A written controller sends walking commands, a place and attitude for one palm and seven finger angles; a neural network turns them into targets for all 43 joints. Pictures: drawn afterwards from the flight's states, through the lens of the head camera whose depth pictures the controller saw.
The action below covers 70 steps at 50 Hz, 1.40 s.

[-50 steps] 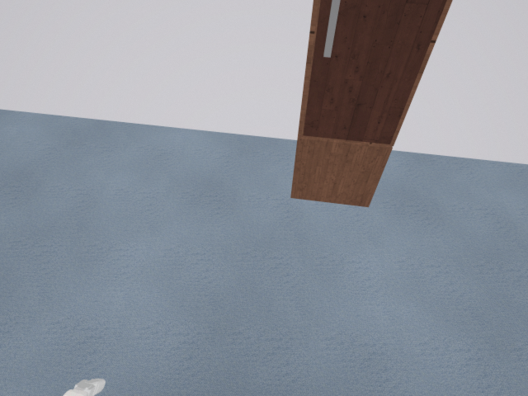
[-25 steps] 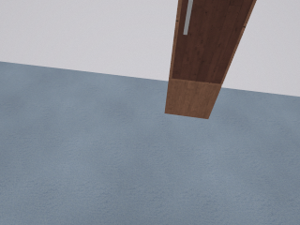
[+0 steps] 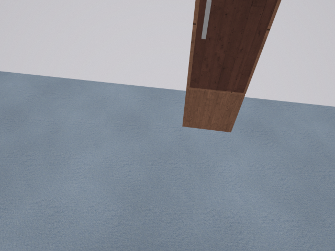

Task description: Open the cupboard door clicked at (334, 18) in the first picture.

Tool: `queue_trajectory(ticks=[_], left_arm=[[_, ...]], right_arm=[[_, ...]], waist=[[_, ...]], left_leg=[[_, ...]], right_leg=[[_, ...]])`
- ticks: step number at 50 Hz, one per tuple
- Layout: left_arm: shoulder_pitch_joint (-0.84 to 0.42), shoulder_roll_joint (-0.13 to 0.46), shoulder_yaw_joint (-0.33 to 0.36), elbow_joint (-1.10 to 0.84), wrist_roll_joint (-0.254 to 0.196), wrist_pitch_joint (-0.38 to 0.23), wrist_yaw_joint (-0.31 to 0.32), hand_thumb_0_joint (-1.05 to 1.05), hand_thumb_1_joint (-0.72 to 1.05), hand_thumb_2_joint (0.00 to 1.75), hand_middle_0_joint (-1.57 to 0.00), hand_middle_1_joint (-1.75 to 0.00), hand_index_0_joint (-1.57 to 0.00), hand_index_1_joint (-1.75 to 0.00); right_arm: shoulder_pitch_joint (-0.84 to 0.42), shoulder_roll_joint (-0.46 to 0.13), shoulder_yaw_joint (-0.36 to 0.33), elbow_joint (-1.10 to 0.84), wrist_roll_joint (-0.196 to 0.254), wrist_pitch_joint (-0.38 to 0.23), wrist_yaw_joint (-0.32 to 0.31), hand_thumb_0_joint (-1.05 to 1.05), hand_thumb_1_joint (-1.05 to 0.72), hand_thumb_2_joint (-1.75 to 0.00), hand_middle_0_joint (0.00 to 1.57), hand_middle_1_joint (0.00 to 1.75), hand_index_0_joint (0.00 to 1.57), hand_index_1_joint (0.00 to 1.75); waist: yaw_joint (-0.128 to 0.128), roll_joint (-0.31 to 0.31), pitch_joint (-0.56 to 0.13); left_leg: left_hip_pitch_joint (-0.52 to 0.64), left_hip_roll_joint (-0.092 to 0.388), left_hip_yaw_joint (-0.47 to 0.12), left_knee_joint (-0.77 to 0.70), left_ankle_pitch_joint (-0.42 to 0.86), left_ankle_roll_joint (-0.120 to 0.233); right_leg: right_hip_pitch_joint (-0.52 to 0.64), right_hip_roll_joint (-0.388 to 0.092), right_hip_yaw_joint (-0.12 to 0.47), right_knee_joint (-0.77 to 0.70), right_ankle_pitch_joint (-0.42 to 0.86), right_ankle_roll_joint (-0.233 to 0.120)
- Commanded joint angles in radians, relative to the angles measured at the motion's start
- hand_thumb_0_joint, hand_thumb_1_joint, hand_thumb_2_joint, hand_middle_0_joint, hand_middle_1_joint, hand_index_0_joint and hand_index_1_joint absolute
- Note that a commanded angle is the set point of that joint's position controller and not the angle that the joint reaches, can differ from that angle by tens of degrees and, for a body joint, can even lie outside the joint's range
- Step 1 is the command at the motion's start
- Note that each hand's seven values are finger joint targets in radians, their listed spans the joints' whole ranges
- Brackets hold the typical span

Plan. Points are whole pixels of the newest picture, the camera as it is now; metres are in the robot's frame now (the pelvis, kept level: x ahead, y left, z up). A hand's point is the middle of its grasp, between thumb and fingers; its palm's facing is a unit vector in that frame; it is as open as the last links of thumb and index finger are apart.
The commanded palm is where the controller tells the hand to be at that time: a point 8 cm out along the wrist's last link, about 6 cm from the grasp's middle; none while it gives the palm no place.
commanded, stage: look at it before walking up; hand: left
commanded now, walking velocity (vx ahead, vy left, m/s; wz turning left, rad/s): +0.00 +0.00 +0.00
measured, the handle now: (206, 19) +1.14 -0.13 +0.09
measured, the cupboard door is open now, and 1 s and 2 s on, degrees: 0 0 0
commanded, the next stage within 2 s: walk to a spot facing it in 0.44 s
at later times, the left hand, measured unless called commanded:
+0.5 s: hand out of the picture +0.07 +0.25 -0.16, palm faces -0.02 -0.94 -0.34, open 7.4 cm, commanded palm none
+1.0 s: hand out of the picture +0.06 +0.17 -0.18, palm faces -0.13 -0.96 -0.26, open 7.4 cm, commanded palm none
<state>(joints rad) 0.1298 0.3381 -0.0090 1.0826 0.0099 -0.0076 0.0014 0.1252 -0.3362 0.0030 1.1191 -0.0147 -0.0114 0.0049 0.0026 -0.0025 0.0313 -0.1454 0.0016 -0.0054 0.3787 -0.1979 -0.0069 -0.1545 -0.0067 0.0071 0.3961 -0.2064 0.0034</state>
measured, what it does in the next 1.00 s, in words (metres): stands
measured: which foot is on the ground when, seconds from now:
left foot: down 0.00-0.92, up 0.94-1.00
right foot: down 0.00-1.00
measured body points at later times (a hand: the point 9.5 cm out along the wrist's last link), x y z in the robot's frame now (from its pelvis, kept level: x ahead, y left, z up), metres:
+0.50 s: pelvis +0.00 +0.00 +0.00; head +0.01 +0.00 +0.45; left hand +0.07 +0.30 -0.13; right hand +0.09 -0.30 -0.13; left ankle +0.01 +0.12 -0.74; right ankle +0.01 -0.12 -0.74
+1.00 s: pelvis -0.01 -0.02 -0.03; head +0.01 -0.04 +0.42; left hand +0.07 +0.22 -0.16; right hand +0.02 -0.28 -0.18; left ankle -0.01 +0.12 -0.71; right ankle -0.01 -0.11 -0.74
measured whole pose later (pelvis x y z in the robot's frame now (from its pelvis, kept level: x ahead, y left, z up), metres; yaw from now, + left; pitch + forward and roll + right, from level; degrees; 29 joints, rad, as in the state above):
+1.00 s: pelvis -0.01 -0.02 -0.03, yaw -11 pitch -1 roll +0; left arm 0.26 0.20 0.03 0.93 0.02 0.03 -0.01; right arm 0.16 -0.24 -0.04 0.98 -0.02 0.06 0.00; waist 0.04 0.04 0.08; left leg -0.41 0.07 0.05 0.97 -0.47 -0.04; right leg -0.34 0.05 -0.01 0.69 -0.34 -0.06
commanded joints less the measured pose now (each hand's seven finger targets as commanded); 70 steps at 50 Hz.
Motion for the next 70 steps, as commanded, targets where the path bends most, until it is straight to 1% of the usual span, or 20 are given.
queue_trajectory(ticks=[1,28,32,34,39,41,43,45,46,47,48,50,52,60,63,65,67,68,69,70], left_arm=[[-0.038,0.206,0.043,-0.063,0.002,-0.019,0.01,0.0,0.9,0.9,-0.2,-0.3,-0.2,-0.3],[-0.025,0.21,0.042,-0.056,0.001,-0.021,0.008,0.0,0.9,0.9,-0.2,-0.3,-0.2,-0.3],[0.035,0.1,0.033,-0.072,0.002,0.018,0.014,0.0,0.9,0.9,-0.2,-0.3,-0.2,-0.3],[0.052,0.103,0.043,-0.099,0.005,0.031,0.012,0.0,0.9,0.9,-0.2,-0.3,-0.2,-0.3],[0.071,0.077,0.063,-0.17,0.01,0.048,-0.001,0.0,0.9,0.9,-0.2,-0.3,-0.2,-0.3],[0.095,0.049,0.069,-0.187,0.01,0.055,-0.007,0.0,0.9,0.9,-0.2,-0.3,-0.2,-0.3],[0.134,0.028,0.08,-0.199,0.009,0.057,-0.012,0.0,0.9,0.9,-0.2,-0.3,-0.2,-0.3],[0.245,0.031,0.091,-0.179,0.016,0.043,-0.017,0.0,0.9,0.9,-0.2,-0.3,-0.2,-0.3],[0.278,0.117,0.107,-0.177,0.029,0.024,-0.01,0.0,0.9,0.9,-0.2,-0.3,-0.2,-0.3],[0.298,0.163,0.11,-0.19,0.016,0.021,0.001,0.0,0.9,0.9,-0.2,-0.3,-0.2,-0.3],[0.268,0.143,0.113,-0.204,0.011,0.018,0.009,0.0,0.9,0.9,-0.2,-0.3,-0.2,-0.3],[0.169,0.092,0.104,-0.22,0.007,0.006,0.008,0.0,0.9,0.9,-0.2,-0.3,-0.2,-0.3],[0.178,0.063,0.1,-0.218,0.008,-0.011,0.003,0.0,0.9,0.9,-0.2,-0.3,-0.2,-0.3],[0.297,0.051,0.11,-0.162,0.017,-0.031,-0.003,0.0,0.9,0.9,-0.2,-0.3,-0.2,-0.3],[0.278,0.057,0.113,-0.168,0.019,-0.025,-0.003,0.0,0.9,0.9,-0.2,-0.3,-0.2,-0.3],[0.235,0.071,0.119,-0.178,0.02,-0.02,-0.004,0.0,0.9,0.9,-0.2,-0.3,-0.2,-0.3],[0.176,0.056,0.123,-0.197,0.013,-0.012,-0.007,0.0,0.9,0.9,-0.2,-0.3,-0.2,-0.3],[0.158,0.004,0.113,-0.213,0.01,-0.009,-0.013,0.0,0.9,0.9,-0.2,-0.3,-0.2,-0.3],[0.163,-0.063,0.102,-0.238,0.003,-0.009,-0.026,0.0,0.9,0.9,-0.2,-0.3,-0.2,-0.3],[0.119,-0.028,0.109,-0.264,0.011,-0.019,-0.028,0.0,0.9,0.9,-0.2,-0.3,-0.2,-0.3]], right_arm=[[-0.055,-0.206,-0.038,-0.07,0.005,-0.022,-0.015,0.0,-0.9,-0.9,0.2,0.3,0.2,0.3],[-0.065,-0.214,-0.038,-0.069,0.007,-0.023,-0.018,0.0,-0.9,-0.9,0.2,0.3,0.2,0.3],[0.015,-0.09,-0.028,-0.078,0.005,0.0,-0.028,0.0,-0.9,-0.9,0.2,0.3,0.2,0.3],[0.026,-0.098,-0.041,-0.104,0.004,0.011,-0.034,0.0,-0.9,-0.9,0.2,0.3,0.2,0.3],[0.016,-0.119,-0.074,-0.176,0.0,0.02,-0.038,0.0,-0.9,-0.9,0.2,0.3,0.2,0.3],[-0.002,-0.126,-0.086,-0.2,0.001,0.015,-0.037,0.0,-0.9,-0.9,0.2,0.3,0.2,0.3],[-0.041,-0.117,-0.09,-0.227,-0.004,0.012,-0.037,0.0,-0.9,-0.9,0.2,0.3,0.2,0.3],[-0.058,-0.108,-0.092,-0.24,-0.006,0.019,-0.031,0.0,-0.9,-0.9,0.2,0.3,0.2,0.3],[-0.033,-0.032,-0.08,-0.26,0.002,0.03,-0.023,0.0,-0.9,-0.9,0.2,0.3,0.2,0.3],[-0.075,-0.01,-0.071,-0.3,-0.001,0.03,-0.019,0.0,-0.9,-0.9,0.2,0.3,0.2,0.3],[-0.093,-0.037,-0.075,-0.296,-0.002,0.034,-0.019,0.0,-0.9,-0.9,0.2,0.3,0.2,0.3],[-0.034,-0.044,-0.084,-0.262,-0.008,0.02,-0.007,0.0,-0.9,-0.9,0.2,0.3,0.2,0.3],[-0.008,-0.023,-0.084,-0.246,-0.013,0.014,-0.001,0.0,-0.9,-0.9,0.2,0.3,0.2,0.3],[-0.055,0.031,-0.077,-0.279,-0.007,-0.015,0.003,0.0,-0.9,-0.9,0.2,0.3,0.2,0.3],[-0.061,0.035,-0.074,-0.298,-0.001,-0.026,0.0,0.0,-0.9,-0.9,0.2,0.3,0.2,0.3],[-0.015,0.039,-0.074,-0.293,0.006,-0.035,-0.004,0.0,-0.9,-0.9,0.2,0.3,0.2,0.3],[0.111,0.016,-0.077,-0.254,0.008,-0.048,-0.018,0.0,-0.9,-0.9,0.2,0.3,0.2,0.3],[0.231,-0.047,-0.09,-0.22,0.006,-0.055,-0.033,0.0,-0.9,-0.9,0.2,0.3,0.2,0.3],[0.326,-0.162,-0.114,-0.204,-0.012,-0.053,-0.035,0.0,-0.9,-0.9,0.2,0.3,0.2,0.3],[0.314,-0.169,-0.109,-0.22,-0.005,-0.047,-0.033,0.0,-0.9,-0.9,0.2,0.3,0.2,0.3]], waist=[[0.0,-0.002,-0.044],[0.001,0.002,-0.068],[-0.008,-0.007,-0.07],[-0.008,-0.007,-0.059],[-0.005,0.087,-0.041],[0.011,0.188,-0.038],[0.037,0.19,-0.031],[0.09,0.057,-0.062],[0.091,-0.269,-0.049],[0.104,-0.326,-0.01],[0.09,-0.24,0.019],[0.027,-0.122,0.016],[0.018,-0.099,-0.025],[0.06,-0.116,-0.055],[0.058,-0.149,-0.028],[0.036,-0.164,-0.03],[-0.025,-0.112,-0.046],[-0.08,0.043,-0.089],[-0.108,0.341,-0.103],[-0.095,0.256,-0.046]], left_leg=[[-0.004,0.109,-0.103,-0.071,0.075,0.034],[0.044,0.118,-0.091,-0.066,0.139,0.032],[0.044,0.129,-0.026,0.013,0.165,0.012],[0.034,0.143,-0.012,0.042,0.154,0.015],[-0.016,0.23,-0.051,0.03,0.056,0.064],[-0.07,0.332,-0.104,-0.017,0.122,0.134],[-0.131,0.365,-0.075,0.027,0.211,0.16],[-0.221,0.277,0.043,0.252,0.057,0.075],[-0.407,0.105,0.161,0.563,-0.284,-0.023],[-0.516,0.037,0.066,0.727,-0.424,-0.042],[-0.515,0.061,-0.035,0.781,-0.331,-0.033],[-0.501,0.1,-0.036,0.766,-0.17,-0.038],[-0.458,0.095,-0.009,0.727,-0.114,-0.05],[-0.467,0.069,0.031,0.498,-0.136,-0.06],[-0.368,0.047,0.029,0.382,-0.157,-0.049],[-0.239,0.025,0.045,0.264,-0.165,-0.04],[0.056,0.013,0.054,0.073,-0.075,-0.035],[0.269,0.14,-0.068,-0.025,-0.192,-0.011],[0.349,0.429,-0.428,-0.167,-0.439,0.08],[0.228,0.544,-0.523,-0.224,-0.528,0.148]], right_leg=[[-0.009,-0.113,0.105,-0.083,0.043,-0.035],[0.006,-0.114,0.106,-0.085,0.137,-0.035],[-0.048,-0.104,0.127,0.0,0.248,-0.025],[-0.093,-0.088,0.139,0.049,0.266,-0.027],[-0.209,-0.015,0.109,0.231,0.142,-0.015],[-0.218,0.017,0.029,0.425,-0.145,0.005],[-0.166,-0.025,0.015,0.455,-0.272,0.008],[-0.006,-0.024,0.004,0.208,-0.088,-0.003],[0.057,-0.213,0.365,-0.047,-0.092,-0.072],[-0.021,-0.354,0.634,-0.202,-0.122,-0.172],[-0.076,-0.316,0.668,-0.266,-0.346,-0.158],[-0.058,-0.243,0.525,-0.225,-0.357,-0.155],[-0.039,-0.197,0.43,-0.199,-0.268,-0.165],[0.087,-0.171,0.425,-0.165,-0.152,-0.203],[-0.002,-0.167,0.445,-0.155,-0.142,-0.202],[-0.069,-0.152,0.435,-0.116,-0.119,-0.189],[-0.258,-0.073,0.372,-0.002,-0.15,-0.137],[-0.419,0.006,0.293,0.166,-0.211,-0.094],[-0.611,0.121,0.106,0.481,-0.389,-0.033],[-0.639,0.028,0.066,0.609,-0.367,-0.016]])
